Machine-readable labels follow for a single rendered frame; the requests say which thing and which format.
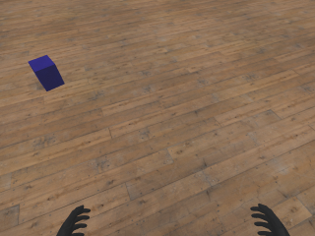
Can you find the right robot hand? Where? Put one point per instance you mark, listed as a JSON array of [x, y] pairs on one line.
[[273, 223]]

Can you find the left robot hand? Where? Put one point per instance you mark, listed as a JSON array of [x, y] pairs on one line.
[[69, 225]]

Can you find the carton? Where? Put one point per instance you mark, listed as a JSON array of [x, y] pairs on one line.
[[46, 72]]

